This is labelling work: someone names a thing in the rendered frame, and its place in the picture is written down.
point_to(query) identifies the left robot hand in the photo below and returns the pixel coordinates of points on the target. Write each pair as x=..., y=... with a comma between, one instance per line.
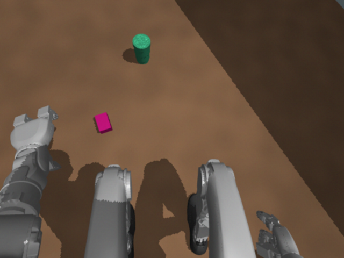
x=38, y=131

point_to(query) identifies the right robot foot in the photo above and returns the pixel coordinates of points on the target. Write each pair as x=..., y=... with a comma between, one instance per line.
x=196, y=247

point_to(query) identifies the left robot arm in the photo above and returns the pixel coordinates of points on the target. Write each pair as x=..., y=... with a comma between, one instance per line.
x=20, y=224

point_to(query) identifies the right robot hand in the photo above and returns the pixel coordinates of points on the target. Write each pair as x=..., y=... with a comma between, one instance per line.
x=277, y=244

